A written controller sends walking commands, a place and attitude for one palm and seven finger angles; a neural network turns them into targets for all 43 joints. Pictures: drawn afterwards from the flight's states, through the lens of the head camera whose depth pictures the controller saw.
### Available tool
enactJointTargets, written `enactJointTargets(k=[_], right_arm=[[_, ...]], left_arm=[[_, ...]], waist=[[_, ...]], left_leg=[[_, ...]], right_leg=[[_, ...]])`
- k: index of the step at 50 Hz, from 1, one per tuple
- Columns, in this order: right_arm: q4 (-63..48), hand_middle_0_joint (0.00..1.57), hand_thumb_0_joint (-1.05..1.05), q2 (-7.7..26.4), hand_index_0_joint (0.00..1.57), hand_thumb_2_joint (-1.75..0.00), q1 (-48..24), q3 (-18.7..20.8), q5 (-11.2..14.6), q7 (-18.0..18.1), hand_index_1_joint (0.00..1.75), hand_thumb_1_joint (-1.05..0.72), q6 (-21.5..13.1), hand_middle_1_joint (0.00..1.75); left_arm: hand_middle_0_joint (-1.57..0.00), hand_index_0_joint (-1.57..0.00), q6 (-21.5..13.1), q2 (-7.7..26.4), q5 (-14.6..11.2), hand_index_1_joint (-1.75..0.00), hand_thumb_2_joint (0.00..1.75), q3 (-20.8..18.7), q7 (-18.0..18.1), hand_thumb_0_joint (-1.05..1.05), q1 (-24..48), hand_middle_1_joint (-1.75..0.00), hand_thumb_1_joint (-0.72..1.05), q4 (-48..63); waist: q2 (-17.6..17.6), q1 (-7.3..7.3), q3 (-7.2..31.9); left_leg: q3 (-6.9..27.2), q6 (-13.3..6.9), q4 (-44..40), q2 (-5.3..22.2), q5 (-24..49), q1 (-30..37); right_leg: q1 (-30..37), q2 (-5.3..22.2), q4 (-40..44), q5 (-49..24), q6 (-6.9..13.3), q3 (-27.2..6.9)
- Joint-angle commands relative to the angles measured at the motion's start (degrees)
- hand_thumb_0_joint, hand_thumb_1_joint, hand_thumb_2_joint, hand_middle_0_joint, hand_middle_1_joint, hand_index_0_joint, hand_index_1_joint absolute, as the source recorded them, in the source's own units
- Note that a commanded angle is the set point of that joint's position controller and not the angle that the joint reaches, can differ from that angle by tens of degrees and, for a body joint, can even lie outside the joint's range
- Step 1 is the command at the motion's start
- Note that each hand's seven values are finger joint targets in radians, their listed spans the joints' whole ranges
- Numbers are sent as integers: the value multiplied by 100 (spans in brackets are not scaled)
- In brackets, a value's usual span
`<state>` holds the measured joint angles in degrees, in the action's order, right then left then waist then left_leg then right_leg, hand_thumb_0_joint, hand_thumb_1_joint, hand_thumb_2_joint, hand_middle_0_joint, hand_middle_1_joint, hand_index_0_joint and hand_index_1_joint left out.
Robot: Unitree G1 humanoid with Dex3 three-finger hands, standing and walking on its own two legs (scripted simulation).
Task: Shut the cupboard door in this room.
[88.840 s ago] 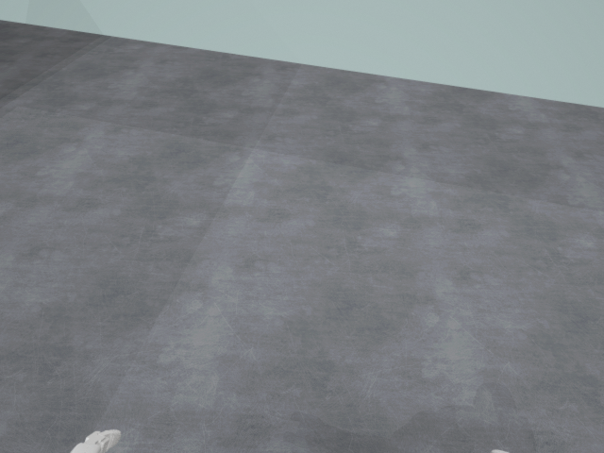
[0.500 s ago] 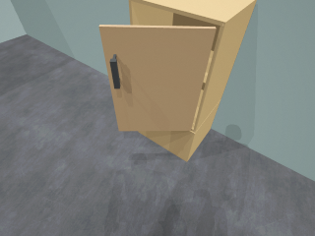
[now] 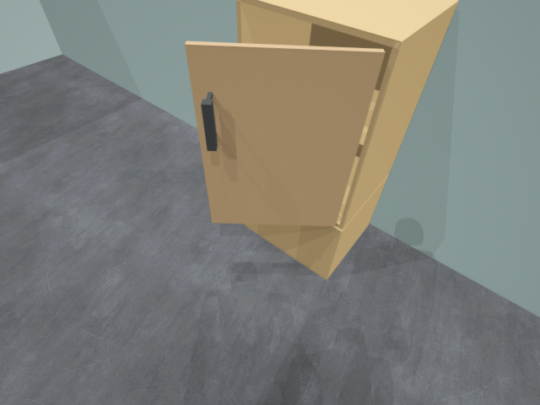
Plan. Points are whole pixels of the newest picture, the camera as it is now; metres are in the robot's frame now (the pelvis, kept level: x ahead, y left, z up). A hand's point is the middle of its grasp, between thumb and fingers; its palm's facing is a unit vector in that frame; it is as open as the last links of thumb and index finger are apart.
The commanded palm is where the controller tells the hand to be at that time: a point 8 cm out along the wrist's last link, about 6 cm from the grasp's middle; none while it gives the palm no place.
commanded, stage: look again from close up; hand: left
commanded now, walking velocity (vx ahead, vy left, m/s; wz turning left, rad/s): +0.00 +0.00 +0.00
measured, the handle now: (211, 121) +0.72 +0.19 +0.03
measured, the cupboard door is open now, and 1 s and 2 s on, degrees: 38 38 38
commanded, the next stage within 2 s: raise the hand and make a fist in 0.20 s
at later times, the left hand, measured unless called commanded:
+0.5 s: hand (155, 370) +0.18 +0.18 -0.04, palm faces +0.22 -0.96 -0.19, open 7.0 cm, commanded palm +0.11 +0.19 -0.06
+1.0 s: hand (197, 367) +0.18 +0.12 -0.02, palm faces -0.05 -1.00 -0.04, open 4.8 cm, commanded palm +0.14 +0.19 -0.03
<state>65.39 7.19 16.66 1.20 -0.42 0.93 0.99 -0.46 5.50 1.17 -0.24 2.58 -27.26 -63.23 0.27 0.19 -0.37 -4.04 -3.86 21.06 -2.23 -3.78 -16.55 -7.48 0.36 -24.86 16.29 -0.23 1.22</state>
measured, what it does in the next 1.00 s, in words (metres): lowers itself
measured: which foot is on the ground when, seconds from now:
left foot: down 0.00-1.00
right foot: down 0.00-1.00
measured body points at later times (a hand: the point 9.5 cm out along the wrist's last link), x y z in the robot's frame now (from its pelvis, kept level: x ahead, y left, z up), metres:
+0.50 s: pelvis +0.00 -0.01 -0.02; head +0.00 -0.02 +0.43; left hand +0.17 +0.23 -0.03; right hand +0.08 -0.27 -0.13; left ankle +0.09 +0.07 -0.74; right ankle -0.03 -0.12 -0.74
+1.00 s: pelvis -0.01 -0.05 -0.12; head +0.05 -0.05 +0.33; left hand +0.18 +0.17 -0.02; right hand +0.23 -0.23 -0.18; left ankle +0.09 +0.07 -0.74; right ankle -0.03 -0.12 -0.74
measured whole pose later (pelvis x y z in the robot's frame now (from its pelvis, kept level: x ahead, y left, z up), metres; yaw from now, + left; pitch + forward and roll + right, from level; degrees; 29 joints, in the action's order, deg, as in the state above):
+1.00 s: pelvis -0.01 -0.05 -0.12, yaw +2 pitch +14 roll -4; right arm 29.8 11.3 7.6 -1.9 1.4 2.1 -12.8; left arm -27.6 11.4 -16.2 -3.6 -17.8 -26.6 11.0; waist -4.0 -3.8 8.8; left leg 3.6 -0.1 72.2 1.6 -24.2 -62.3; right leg -48.1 -3.7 -72.1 38.6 4.3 8.7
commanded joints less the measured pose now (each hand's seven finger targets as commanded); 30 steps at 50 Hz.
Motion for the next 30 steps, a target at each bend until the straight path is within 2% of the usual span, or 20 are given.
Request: enactJointTargets(k=[1, 4, 7, 14, 15, 16, 17, 18, 19, 20, 21, 22, 23, 24, 25, 26, 27, 28, 29, 30], right_arm=[[-103, 20, 0, 485, 20, -90, 375, 79, 1, 42, 30, -90, -57, 30], [-119, 20, 0, 465, 20, -90, 356, 67, 6, 41, 30, -90, -74, 30], [-79, 20, 0, 462, 20, -90, 373, 47, 8, 47, 30, -90, -103, 30], [-38, 20, 0, 445, 20, -90, 382, 18, 14, 56, 30, -90, -133, 30], [-641, 20, 0, 666, 20, -90, -308, -26, -36, -26, 30, -90, -192, 30], [-2616, 20, 0, 2037, 20, -90, 236, 118, 162, 412, 30, -90, -1144, 30], [-2327, 20, 0, 1349, 20, -90, 4, -130, 176, 476, 30, -90, -1709, 30], [-2139, 20, 0, 1331, 20, -90, -297, -103, 253, 488, 30, -90, -1933, 30], [-1769, 20, 0, 1214, 20, -90, -317, -198, 432, 342, 30, -90, -1923, 30], [-2271, 20, 0, 1338, 20, -90, -226, -110, 452, 280, 30, -90, -1939, 30], [-2613, 20, 0, 1358, 20, -90, -480, -123, 497, 296, 30, -90, -2085, 30], [-2774, 20, 0, 1398, 20, -90, -639, -124, 414, 285, 30, -90, -2285, 30], [-2973, 20, 0, 1381, 20, -90, -598, -47, 343, 216, 30, -90, -2409, 30], [-2993, 20, 0, 1406, 20, -90, -512, 38, 244, 126, 30, -90, -2444, 30], [-3114, 20, 0, 1414, 20, -90, -563, 166, 178, 40, 30, -90, -2463, 30], [-3242, 20, 0, 1385, 20, -90, -651, 245, 138, -55, 30, -90, -2456, 30], [-3356, 20, 0, 1372, 20, -90, -709, 340, 99, -141, 30, -90, -2363, 30], [-3452, 20, 0, 1375, 20, -90, -792, 415, 141, -232, 30, -90, -2204, 30], [-3623, 20, 0, 1411, 20, -90, -977, 433, 86, -284, 30, -90, -2082, 30], [-3865, 20, 0, 1413, 20, -90, -1159, 496, 75, -283, 30, -90, -1949, 30]], left_arm=[[-20, -20, -67, 393, 26, -30, 90, -39, 21, 0, -717, -30, 90, 62], [-20, -20, -87, 417, 15, -30, 90, -32, 22, 0, -733, -30, 90, 59], [-20, -20, -108, 397, 4, -30, 90, -17, 28, 0, -658, -30, 90, 68], [-20, -20, -99, 411, 0, -30, 90, -18, 29, 0, -606, -30, 90, 77], [-20, -20, -214, 694, 132, -30, 90, 30, 151, 0, -366, -30, 90, 65], [-20, -20, -1583, 2962, -846, -30, 90, -871, 44, 0, 4347, -30, 90, 9520], [-22, -22, -1378, 1565, -706, -32, 90, -148, 322, 0, 1719, -32, 90, 8340], [-24, -24, -1117, 1416, -824, -34, 90, -174, 705, 0, 1742, -34, 90, 8125], [-25, -25, -255, -107, -884, -36, 90, 548, 667, 0, -235, -36, 90, 5383], [-27, -27, -331, -273, -1117, -38, 90, 951, 543, 0, 214, -38, 90, 6893], [-29, -29, -545, -310, -1041, -40, 90, 1151, 489, 0, 311, -40, 90, 7180], [-31, -31, -811, -316, -995, -42, 90, 1240, 447, 0, 452, -42, 90, 7167], [-33, -33, -985, -385, -927, -44, 90, 1212, 364, 0, 141, -44, 90, 6904], [-35, -35, -1215, -390, -904, -46, 90, 1118, 264, 0, 158, -46, 90, 6381], [-36, -36, -1537, -432, -1007, -48, 90, 903, 42, 0, -475, -48, 90, 5996], [-38, -38, -1905, -311, -1126, -50, 90, 651, -250, 0, -1146, -50, 90, 5636], [-40, -40, -2315, -88, -1302, -52, 90, 248, -609, 0, -1716, -52, 90, 5562], [-42, -42, -2673, 322, -1464, -54, 90, -314, -992, 0, -2234, -54, 90, 5412], [-44, -44, -3095, 454, -1617, -56, 90, -511, -1392, 0, -1920, -56, 90, 5588], [-46, -46, -3275, 753, -1615, -58, 90, -900, -1541, 0, -1881, -58, 90, 5719]], waist=[[-45, 35, -781], [92, 25, -645], [18, 45, -579], [-84, 2, -692], [366, -176, -1071], [-414, 1010, 1454], [-1688, 441, 2576], [-1254, 365, 1845], [-589, 283, 899], [-624, 240, 142], [-626, 302, 54], [-383, 399, -260], [-147, 400, -226], [594, 466, -322], [1082, 187, -192], [1582, -16, 51], [1968, -250, 358], [1736, -537, 522], [1770, -526, 693], [1418, -598, 887]], left_leg=[[1041, 206, -696, 738, -1686, 395], [990, 203, -574, 720, -1369, 510], [974, 191, -497, 732, -1183, 612], [1027, 164, -577, 771, -1254, 411], [673, 391, 641, 509, -1131, -213], [186, 12, 399, 478, -85, 2316], [428, 123, 162, 604, -529, 2721], [645, 366, 76, 611, -1174, 1865], [921, 321, -144, 635, -2067, 812], [1081, 327, 15, 526, -2316, 297], [1021, 291, 237, 484, -2424, 172], [1049, 284, 503, 394, -2526, -95], [1013, 284, 860, 251, -2394, -307], [1096, 328, 1252, 260, -2440, -711], [1040, 379, 1625, 259, -2393, -1154], [881, 404, 2037, 236, -2111, -1524], [732, 447, 2335, 211, -1801, -1816], [628, 517, 2538, 164, -1572, -2089], [567, 550, 2835, 139, -1472, -2392], [451, 511, 3086, 111, -1373, -2513]], right_leg=[[-1258, 417, 803, 854, 257, -536], [-1186, 468, 837, 696, 268, -562], [-1151, 478, 813, 508, 270, -596], [-973, 468, 745, 303, 261, -521], [-1070, 532, 959, -83, 319, -653], [-1417, -36, 35, -496, 169, 85], [-1100, -354, -250, -195, 270, 372], [-1198, -391, -422, 130, 305, 454], [-1687, -170, -695, 515, 288, 509], [-1747, -126, -731, 582, 293, 510], [-1930, -101, -672, 738, 222, 440], [-2223, -89, -690, 974, 181, 386], [-2494, -85, -737, 1180, 170, 351], [-3037, -113, -1003, 1408, 153, 427], [-3294, -141, -1314, 1625, 153, 487], [-3500, -136, -1516, 1800, 168, 458], [-3439, -129, -1671, 1710, 183, 388], [-3226, -58, -1841, 1381, 223, 196], [-3217, 26, -2182, 932, 193, 109], [-3242, 48, -2485, 570, 184, -5]])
